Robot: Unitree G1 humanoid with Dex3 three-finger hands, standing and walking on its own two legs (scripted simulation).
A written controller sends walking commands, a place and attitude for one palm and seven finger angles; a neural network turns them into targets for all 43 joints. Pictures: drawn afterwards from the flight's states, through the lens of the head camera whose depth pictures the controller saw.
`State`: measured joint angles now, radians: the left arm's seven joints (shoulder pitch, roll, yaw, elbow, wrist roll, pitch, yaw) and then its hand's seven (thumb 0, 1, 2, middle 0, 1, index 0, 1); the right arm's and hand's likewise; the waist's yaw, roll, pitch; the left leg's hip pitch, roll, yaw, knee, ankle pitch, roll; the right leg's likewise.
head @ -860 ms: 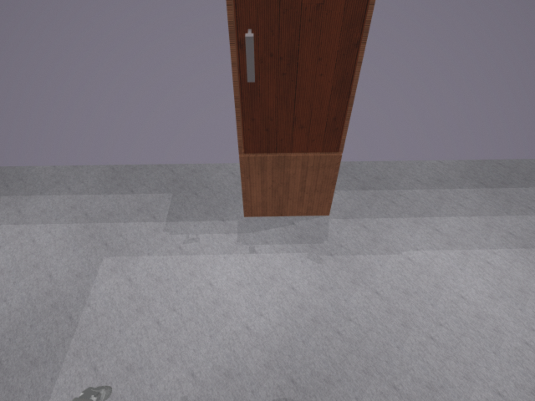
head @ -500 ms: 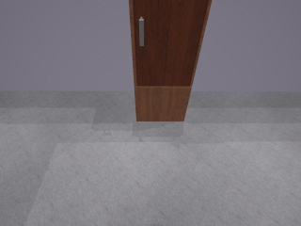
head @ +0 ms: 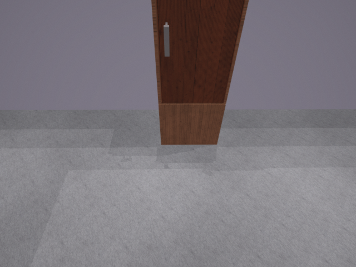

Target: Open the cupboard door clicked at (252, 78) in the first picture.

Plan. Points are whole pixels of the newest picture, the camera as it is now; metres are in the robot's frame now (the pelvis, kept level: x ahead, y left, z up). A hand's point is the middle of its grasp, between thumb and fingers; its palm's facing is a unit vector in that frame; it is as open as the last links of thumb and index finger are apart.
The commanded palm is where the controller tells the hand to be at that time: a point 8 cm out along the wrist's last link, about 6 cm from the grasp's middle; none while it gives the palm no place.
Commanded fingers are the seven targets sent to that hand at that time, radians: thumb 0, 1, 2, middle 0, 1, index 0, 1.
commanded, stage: look at it before walking up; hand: left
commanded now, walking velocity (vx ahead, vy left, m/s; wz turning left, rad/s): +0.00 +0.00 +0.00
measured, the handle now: (166, 39) +1.05 +0.12 +0.05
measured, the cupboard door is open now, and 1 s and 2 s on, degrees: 0 0 0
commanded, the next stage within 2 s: walk to a spot facing it in 0.58 s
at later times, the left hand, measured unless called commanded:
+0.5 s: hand out of the picture +0.06 +0.24 -0.16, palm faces -0.02 -0.94 -0.33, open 7.4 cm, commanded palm none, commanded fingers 0.00 0.90 0.90 -0.20 -0.30 -0.20 -0.30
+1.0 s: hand out of the picture +0.06 +0.20 -0.17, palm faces -0.11 -0.95 -0.27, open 7.4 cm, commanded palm none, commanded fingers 0.00 0.90 0.90 -0.20 -0.30 -0.20 -0.30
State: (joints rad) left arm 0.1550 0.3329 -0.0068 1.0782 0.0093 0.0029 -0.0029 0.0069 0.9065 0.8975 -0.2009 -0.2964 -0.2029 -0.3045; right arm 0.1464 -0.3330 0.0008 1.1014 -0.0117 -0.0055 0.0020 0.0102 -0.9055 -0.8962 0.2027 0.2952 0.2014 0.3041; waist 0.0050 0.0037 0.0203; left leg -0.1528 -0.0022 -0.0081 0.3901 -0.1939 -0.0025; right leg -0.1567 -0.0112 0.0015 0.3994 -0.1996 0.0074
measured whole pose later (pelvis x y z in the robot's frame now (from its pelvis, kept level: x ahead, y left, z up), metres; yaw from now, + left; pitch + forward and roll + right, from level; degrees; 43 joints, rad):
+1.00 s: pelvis +0.00 -0.01 -0.01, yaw -9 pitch -2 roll +2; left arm 0.24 0.26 0.03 1.00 0.02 0.06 -0.02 0.01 0.91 0.90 -0.20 -0.30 -0.20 -0.30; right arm 0.17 -0.25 -0.02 1.01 -0.02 0.03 -0.01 0.01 -0.91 -0.90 0.20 0.30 0.20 0.30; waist 0.03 -0.01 0.05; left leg -0.21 0.05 0.13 0.54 -0.30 -0.02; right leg -0.32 0.02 0.05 0.67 -0.37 0.00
